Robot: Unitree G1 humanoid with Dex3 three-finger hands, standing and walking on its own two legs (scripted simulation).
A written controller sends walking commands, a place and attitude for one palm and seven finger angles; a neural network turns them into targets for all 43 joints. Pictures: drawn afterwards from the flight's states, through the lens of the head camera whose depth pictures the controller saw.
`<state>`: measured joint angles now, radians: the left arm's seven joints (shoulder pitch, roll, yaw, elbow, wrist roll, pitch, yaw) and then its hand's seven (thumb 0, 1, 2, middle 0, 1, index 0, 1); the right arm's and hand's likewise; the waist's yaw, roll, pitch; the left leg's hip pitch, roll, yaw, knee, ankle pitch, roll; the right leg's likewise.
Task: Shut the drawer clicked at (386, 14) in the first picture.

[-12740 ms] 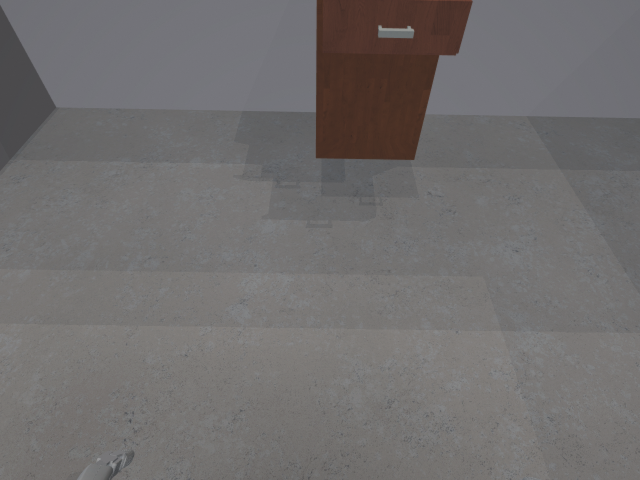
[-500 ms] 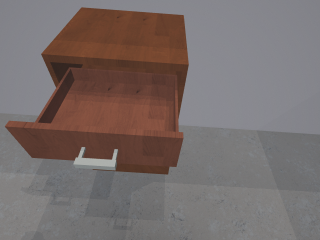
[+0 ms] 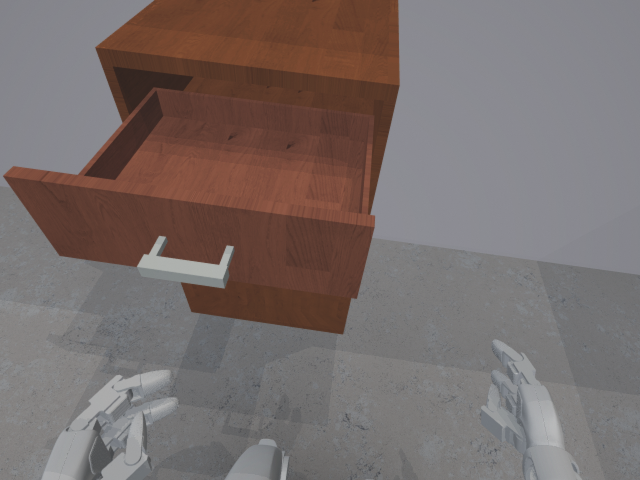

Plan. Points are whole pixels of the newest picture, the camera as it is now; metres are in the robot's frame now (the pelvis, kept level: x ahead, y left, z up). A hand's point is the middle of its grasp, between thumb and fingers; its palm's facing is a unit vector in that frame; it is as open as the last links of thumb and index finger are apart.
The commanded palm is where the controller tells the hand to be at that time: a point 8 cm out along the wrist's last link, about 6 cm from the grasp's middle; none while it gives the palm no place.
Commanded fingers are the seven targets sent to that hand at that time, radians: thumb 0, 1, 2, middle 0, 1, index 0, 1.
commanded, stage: raise the hand and make a fist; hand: left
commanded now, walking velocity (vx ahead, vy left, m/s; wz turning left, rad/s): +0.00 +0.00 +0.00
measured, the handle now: (189, 259) +0.37 +0.22 +0.06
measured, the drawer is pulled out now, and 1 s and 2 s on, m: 0.30 0.30 0.30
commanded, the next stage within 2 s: bring the fist close to the handle in 1.40 s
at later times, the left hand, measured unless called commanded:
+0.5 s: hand (135, 392) +0.18 +0.20 +0.10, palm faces +0.04 -1.00 -0.08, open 3.3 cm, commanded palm +0.13 +0.24 +0.11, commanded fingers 0.00 0.90 0.90 -1.22 -1.40 -1.22 -1.40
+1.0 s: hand (136, 376) +0.18 +0.19 +0.14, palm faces -0.03 -1.00 -0.07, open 3.2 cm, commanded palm +0.14 +0.24 +0.16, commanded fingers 0.00 0.90 0.90 -1.40 -1.60 -1.40 -1.60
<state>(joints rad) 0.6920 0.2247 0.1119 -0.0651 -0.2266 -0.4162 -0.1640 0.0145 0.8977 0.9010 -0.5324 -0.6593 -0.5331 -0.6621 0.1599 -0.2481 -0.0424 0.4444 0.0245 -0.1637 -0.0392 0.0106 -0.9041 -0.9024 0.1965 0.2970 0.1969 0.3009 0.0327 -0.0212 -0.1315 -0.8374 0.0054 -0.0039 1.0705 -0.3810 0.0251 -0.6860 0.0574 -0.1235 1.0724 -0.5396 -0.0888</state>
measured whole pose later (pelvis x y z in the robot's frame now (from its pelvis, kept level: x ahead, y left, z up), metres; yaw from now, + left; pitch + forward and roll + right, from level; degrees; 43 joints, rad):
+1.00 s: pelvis +0.03 +0.03 +0.03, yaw +0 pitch +5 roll -3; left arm 0.73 0.25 0.06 -0.47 -0.24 -0.18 -0.17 0.02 0.90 0.90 -1.39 -1.59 -1.39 -1.59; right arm 0.24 -0.21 0.06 0.45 0.06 -0.18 -0.04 0.01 -0.90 -0.90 0.20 0.30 0.20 0.30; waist 0.02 0.06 -0.12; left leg -0.63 -0.02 0.02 0.90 -0.36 0.07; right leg -0.47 0.04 -0.09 0.86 -0.48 -0.04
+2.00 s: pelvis +0.04 +0.00 +0.03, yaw +0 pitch +8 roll -1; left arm 0.57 0.23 0.15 -0.18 -0.29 -0.31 -0.26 0.01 0.90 0.90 -1.40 -1.60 -1.40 -1.60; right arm 0.24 -0.25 0.00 0.55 0.05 -0.21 -0.05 0.01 -0.90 -0.90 0.20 0.30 0.20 0.30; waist -0.02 0.04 -0.11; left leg -0.67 0.00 0.01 0.90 -0.37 0.03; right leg -0.52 0.06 -0.10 0.87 -0.50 -0.07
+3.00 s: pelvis +0.04 +0.01 +0.00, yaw -1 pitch +15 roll -2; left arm 0.45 0.21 0.05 -0.11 -0.20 -0.43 -0.10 0.02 0.90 0.90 -1.40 -1.60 -1.40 -1.60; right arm 0.22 -0.24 0.01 0.49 0.02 -0.08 -0.02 0.01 -0.90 -0.90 0.20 0.30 0.20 0.30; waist -0.03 0.05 -0.15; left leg -0.92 0.01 0.01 1.11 -0.45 0.04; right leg -0.77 0.06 -0.10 1.09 -0.59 -0.07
